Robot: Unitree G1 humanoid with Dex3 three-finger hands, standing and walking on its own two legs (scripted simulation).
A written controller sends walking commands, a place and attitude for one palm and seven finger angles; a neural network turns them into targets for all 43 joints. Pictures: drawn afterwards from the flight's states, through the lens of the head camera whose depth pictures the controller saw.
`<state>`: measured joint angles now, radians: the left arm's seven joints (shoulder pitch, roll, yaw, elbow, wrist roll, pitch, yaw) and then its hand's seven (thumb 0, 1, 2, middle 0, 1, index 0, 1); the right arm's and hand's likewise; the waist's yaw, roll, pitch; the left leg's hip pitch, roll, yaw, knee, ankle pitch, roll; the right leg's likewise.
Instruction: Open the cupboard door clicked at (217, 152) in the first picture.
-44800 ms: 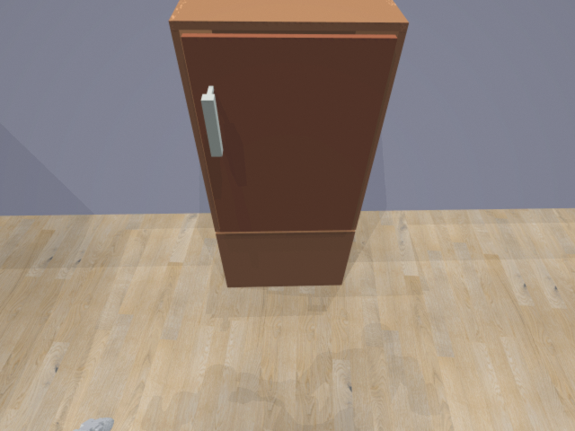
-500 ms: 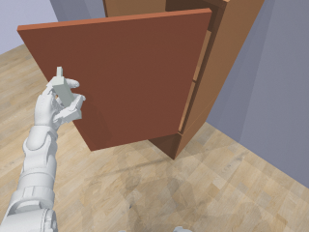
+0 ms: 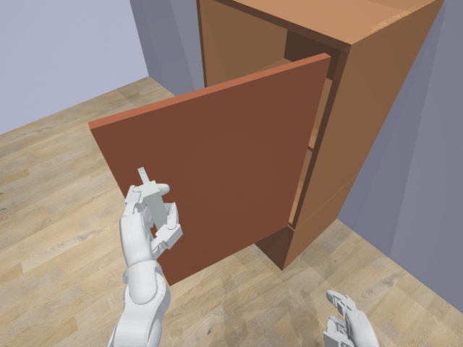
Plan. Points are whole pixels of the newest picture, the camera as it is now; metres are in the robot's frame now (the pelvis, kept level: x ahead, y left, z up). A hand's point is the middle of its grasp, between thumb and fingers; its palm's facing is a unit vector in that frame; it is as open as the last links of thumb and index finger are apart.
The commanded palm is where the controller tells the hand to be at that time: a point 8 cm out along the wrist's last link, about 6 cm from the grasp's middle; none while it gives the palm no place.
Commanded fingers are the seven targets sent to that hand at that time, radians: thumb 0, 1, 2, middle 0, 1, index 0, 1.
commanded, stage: pull the door open along its arc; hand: left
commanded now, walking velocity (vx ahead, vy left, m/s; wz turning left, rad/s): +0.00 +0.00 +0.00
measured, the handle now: (155, 204) +0.34 +0.16 +0.07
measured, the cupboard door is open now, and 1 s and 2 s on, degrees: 77 83 85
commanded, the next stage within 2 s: open thumb and fingers to let go in 0.10 s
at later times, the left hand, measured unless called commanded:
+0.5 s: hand (187, 245) +0.26 +0.09 +0.08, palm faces +0.37 -0.93 +0.02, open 8.1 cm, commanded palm +0.22 +0.13 +0.07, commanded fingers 0.00 -0.22 0.42 -0.32 -1.23 -0.32 -1.23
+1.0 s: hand (187, 242) +0.27 +0.09 +0.07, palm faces +0.35 -0.94 +0.01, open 14.7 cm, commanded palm +0.23 +0.12 +0.07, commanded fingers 0.00 -0.50 0.30 -0.15 -0.30 -0.15 -0.30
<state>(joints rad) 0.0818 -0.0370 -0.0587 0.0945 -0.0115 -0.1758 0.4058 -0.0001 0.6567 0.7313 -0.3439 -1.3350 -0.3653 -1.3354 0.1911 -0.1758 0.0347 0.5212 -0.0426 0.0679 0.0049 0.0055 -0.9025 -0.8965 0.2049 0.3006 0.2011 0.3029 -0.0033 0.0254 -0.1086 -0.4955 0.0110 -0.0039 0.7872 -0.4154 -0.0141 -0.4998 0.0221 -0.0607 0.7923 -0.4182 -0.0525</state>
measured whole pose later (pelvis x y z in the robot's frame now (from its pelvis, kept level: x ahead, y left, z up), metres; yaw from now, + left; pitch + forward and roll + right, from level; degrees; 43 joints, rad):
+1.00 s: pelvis -0.03 +0.01 -0.01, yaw +1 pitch +5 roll +0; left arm 0.04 -0.09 -0.23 0.11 0.08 -0.18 0.54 0.00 -0.48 0.30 -0.31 -0.83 -0.30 -0.80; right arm 0.19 -0.18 0.03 0.57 -0.06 0.04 -0.01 0.01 -0.90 -0.90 0.20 0.30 0.20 0.30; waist 0.01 0.03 -0.08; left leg -0.55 -0.01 -0.02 0.86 -0.40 0.00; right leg -0.54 0.00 -0.08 0.86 -0.41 -0.04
